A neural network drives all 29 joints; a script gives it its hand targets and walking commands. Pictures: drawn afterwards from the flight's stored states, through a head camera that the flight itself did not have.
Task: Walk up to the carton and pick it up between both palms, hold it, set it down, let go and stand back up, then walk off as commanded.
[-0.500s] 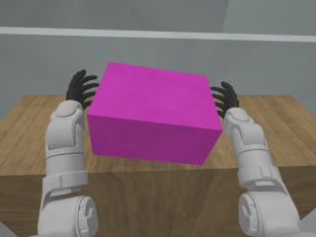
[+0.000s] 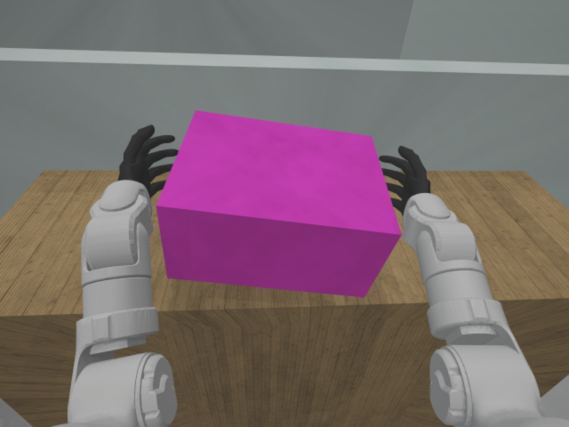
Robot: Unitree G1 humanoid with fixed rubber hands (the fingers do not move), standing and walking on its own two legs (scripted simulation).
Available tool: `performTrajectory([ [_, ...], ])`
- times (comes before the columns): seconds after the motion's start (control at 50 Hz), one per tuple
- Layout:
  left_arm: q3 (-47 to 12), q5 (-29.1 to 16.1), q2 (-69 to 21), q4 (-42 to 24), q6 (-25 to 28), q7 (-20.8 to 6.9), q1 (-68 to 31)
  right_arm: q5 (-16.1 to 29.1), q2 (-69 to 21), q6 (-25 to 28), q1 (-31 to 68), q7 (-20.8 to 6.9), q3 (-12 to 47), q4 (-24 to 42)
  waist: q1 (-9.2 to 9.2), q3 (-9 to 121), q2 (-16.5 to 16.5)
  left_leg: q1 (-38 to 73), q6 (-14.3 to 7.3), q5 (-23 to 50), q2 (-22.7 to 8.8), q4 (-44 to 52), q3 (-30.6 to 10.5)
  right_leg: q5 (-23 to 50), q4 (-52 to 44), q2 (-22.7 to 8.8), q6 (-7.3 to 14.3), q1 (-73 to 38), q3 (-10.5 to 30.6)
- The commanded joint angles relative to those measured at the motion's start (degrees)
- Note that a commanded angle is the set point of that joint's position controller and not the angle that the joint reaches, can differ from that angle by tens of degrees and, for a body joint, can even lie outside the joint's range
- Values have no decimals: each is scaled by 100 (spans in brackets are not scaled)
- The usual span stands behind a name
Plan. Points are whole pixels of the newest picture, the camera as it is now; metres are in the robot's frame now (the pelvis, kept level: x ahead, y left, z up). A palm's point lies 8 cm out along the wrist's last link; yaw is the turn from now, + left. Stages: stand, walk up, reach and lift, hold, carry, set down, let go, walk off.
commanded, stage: hold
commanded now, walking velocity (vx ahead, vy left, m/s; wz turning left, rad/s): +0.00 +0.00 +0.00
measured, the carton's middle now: (277, 201) +0.40 +0.01 +0.15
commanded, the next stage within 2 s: none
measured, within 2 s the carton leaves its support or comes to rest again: neither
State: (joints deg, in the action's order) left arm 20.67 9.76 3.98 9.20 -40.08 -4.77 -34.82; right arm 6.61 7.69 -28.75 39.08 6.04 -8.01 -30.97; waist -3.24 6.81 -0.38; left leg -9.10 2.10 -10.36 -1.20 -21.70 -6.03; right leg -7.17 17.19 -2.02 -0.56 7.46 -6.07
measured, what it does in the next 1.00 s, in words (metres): stands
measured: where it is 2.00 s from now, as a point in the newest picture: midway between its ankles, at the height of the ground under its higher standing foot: outside the picture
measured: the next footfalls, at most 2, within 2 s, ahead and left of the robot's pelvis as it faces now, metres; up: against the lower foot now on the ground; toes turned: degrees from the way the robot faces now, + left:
none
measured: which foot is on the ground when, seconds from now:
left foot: down 0.00-1.00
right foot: down 0.00-1.00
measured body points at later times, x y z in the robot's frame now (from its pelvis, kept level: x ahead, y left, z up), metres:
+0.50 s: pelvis +0.00 +0.00 +0.00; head -0.06 +0.01 +0.45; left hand +0.37 +0.19 +0.21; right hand +0.38 -0.19 +0.19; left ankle +0.02 +0.14 -0.75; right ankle +0.02 -0.13 -0.75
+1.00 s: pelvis +0.00 +0.00 +0.00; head -0.06 +0.01 +0.45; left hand +0.37 +0.20 +0.21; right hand +0.38 -0.19 +0.19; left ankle +0.02 +0.14 -0.75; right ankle +0.02 -0.13 -0.75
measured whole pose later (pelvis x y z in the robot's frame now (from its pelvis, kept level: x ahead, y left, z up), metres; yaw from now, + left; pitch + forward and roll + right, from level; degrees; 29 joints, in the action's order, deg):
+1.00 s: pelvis +0.00 +0.00 +0.00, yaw +0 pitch -2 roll -1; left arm 20.7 9.8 4.0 8.9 -40.1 -4.8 -34.7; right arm 6.6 7.7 -28.8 39.0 6.1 -7.9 -30.5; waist -3.2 6.6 -0.4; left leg -9.1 2.1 -10.4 -1.2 -21.7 -6.0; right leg -7.2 17.2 -2.0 -0.6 7.4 -6.1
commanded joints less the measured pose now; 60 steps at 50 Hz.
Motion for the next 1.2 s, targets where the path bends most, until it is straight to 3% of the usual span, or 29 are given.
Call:
performTrajectory([
  [0.0, -2583, -681, -2528, -882, 230, -908, -3475, 1106, -2882, 521, 4608, -902, 2218, 2520, 95, 1699, 150, -160, -39, 1287, 550, 642, 535, 949, -73, 488, 1, -2163, 352],
  [0.04, -2510, -622, -2461, -654, 204, -910, -3610, 1058, -2896, 494, 4710, -933, 2120, 2200, 156, 1338, 150, -363, -56, 962, 535, 716, 546, 580, -105, 458, 15, -1966, 340],
  [0.14, -2578, -705, -2518, -833, 228, -917, -3573, 1058, -2940, 513, 4771, -913, 2158, 2529, 117, 1754, 69, -268, -61, 1014, 534, 664, 559, 726, -75, 451, 15, -2135, 365],
  [0.2, -2315, -558, -2409, -369, 222, -957, -3741, 955, -2941, 485, 4776, -945, 1972, 1972, 146, 1187, -31, -442, -111, 561, 559, 836, 587, 220, -179, 435, -1, -1880, 350],
  [0.22, -2511, -684, -2526, -762, 251, -935, -3568, 1048, -3032, 566, 4731, -939, 2103, 2418, 107, 1761, 82, -233, -59, 999, 565, 706, 593, 723, -79, 455, -13, -2092, 352],
  [0.26, -2485, -659, -2475, -700, 262, -916, -3548, 1031, -2960, 543, 4716, -917, 2142, 2417, 115, 1747, 35, -243, -76, 1078, 568, 692, 587, 843, -98, 461, -16, -2115, 369],
  [0.3, -2414, -637, -2441, -524, 245, -936, -3498, 1018, -2941, 499, 4732, -902, 2172, 2290, 141, 1462, -69, -312, -97, 924, 593, 727, 596, 717, -122, 442, -7, -2092, 388],
  [0.36, -2444, -656, -2461, -607, 247, -913, -3542, 1065, -2914, 506, 4650, -887, 2181, 2276, 94, 1501, 103, -268, -37, 1090, 579, 667, 593, 837, -89, 461, 0, -2079, 351],
  [0.38, -2314, -562, -2407, -448, 215, -953, -3328, 1059, -2911, 505, 4597, -905, 2168, 2283, 185, 1535, -14, -311, -95, 984, 584, 715, 618, 815, -117, 443, -6, -2164, 397],
  [0.44, -2566, -712, -2505, -684, 252, -900, -3463, 1080, -2925, 547, 4685, -880, 2198, 2469, 84, 1633, 118, -278, -49, 1183, 588, 632, 567, 951, -85, 450, -19, -2058, 356],
  [0.46, -2546, -678, -2501, -789, 223, -899, -3319, 1102, -2893, 527, 4649, -879, 2259, 2594, 158, 1780, 104, -181, -53, 1236, 567, 616, 550, 994, -57, 478, -13, -2161, 353],
  [0.48, -2443, -633, -2492, -508, 207, -915, -3305, 1053, -2907, 498, 4683, -875, 2207, 2449, 134, 1607, -5, -252, -63, 1072, 573, 656, 585, 888, -112, 454, 3, -2146, 386],
  [0.52, -2461, -655, -2490, -616, 231, -911, -3580, 1058, -2876, 500, 4721, -901, 2099, 2291, 90, 1428, 25, -304, -62, 946, 572, 685, 573, 669, -126, 452, -3, -1952, 361],
  [0.54, -2626, -737, -2570, -893, 242, -915, -3514, 1107, -2976, 548, 4756, -888, 2239, 2628, 121, 1879, 28, -175, -64, 1106, 553, 620, 571, 857, -72, 480, -15, -2126, 357],
  [0.58, -2391, -580, -2438, -553, 212, -926, -3561, 1007, -2870, 447, 4580, -900, 2052, 2131, 66, 1379, 76, -335, -51, 869, 560, 710, 589, 633, -139, 450, 5, -2035, 367],
  [0.66, -2537, -685, -2456, -748, 239, -904, -3569, 1092, -2969, 517, 4688, -912, 2186, 2403, 117, 1629, 135, -323, -51, 1052, 563, 681, 560, 762, -70, 446, 8, -2098, 389],
  [0.68, -2432, -594, -2430, -512, 216, -909, -3599, 1019, -2833, 495, 4663, -927, 2009, 2099, 94, 1425, 181, -336, -38, 892, 552, 698, 568, 586, -115, 440, 26, -1961, 365],
  [0.72, -2435, -612, -2471, -505, 215, -921, -3384, 984, -2844, 496, 4651, -906, 2054, 2285, 79, 1529, 6, -257, -65, 926, 576, 720, 590, 668, -141, 471, -2, -2000, 349],
  [0.74, -2376, -576, -2407, -491, 187, -947, -3355, 1021, -2849, 450, 4483, -908, 2020, 2138, 86, 1399, 77, -298, -67, 963, 550, 726, 585, 725, -138, 432, 19, -2076, 406],
  [0.76, -2517, -693, -2510, -854, 238, -930, -3418, 1090, -2922, 526, 4652, -883, 2255, 2567, 116, 1855, 4, -194, -44, 1338, 566, 632, 579, 1179, -46, 470, 3, -2339, 381],
  [0.78, -2625, -740, -2517, -949, 252, -904, -3412, 1110, -2886, 524, 4495, -876, 2210, 2511, 25, 1821, 135, -120, 22, 1477, 569, 591, 563, 1323, -24, 466, -17, -2278, 385],
  [0.86, -2351, -611, -2382, -603, 235, -930, -3643, 1054, -2912, 477, 4810, -877, 2160, 2330, 148, 1472, -13, -361, -71, 871, 595, 691, 600, 708, -105, 450, -17, -2082, 373],
  [0.88, -2647, -765, -2551, -1142, 271, -908, -3453, 1169, -3052, 542, 4617, -885, 2298, 2760, 124, 2001, 130, -130, -48, 1370, 557, 602, 537, 1139, -10, 475, -43, -2264, 374],
  [0.9, -2525, -688, -2416, -772, 242, -897, -3600, 1037, -2870, 459, 4580, -882, 2092, 2296, 77, 1497, 81, -308, -59, 1008, 574, 676, 541, 785, -104, 447, -8, -2017, 352],
  [0.98, -2322, -542, -2352, -492, 205, -949, -3471, 985, -2892, 470, 4596, -903, 2035, 2144, 120, 1314, 42, -371, -82, 815, 557, 749, 588, 553, -122, 424, -15, -1987, 351],
  [1.0, -2473, -636, -2463, -814, 217, -936, -3536, 1004, -2906, 490, 4495, -896, 2040, 2257, 57, 1537, 132, -210, -46, 1027, 541, 703, 553, 746, -90, 449, -2, -2064, 354],
  [1.1, -2348, -567, -2446, -452, 217, -950, -3417, 1007, -2859, 488, 4614, -911, 2017, 2253, 86, 1406, 59, -296, -77, 890, 534, 763, 548, 584, -133, 458, 19, -2027, 344],
  [1.14, -2531, -664, -2506, -895, 200, -933, -3254, 1131, -2832, 511, 4381, -913, 2132, 2474, 100, 1688, 161, -104, -11, 1431, 527, 639, 515, 1068, -62, 479, 17, -2176, 386],
  [1.18, -2348, -550, -2344, -604, 178, -934, -3342, 1072, -2764, 442, 4457, -897, 2075, 2230, 81, 1423, 105, -156, -11, 1191, 553, 672, 565, 845, -129, 475, 12, -2027, 359],
])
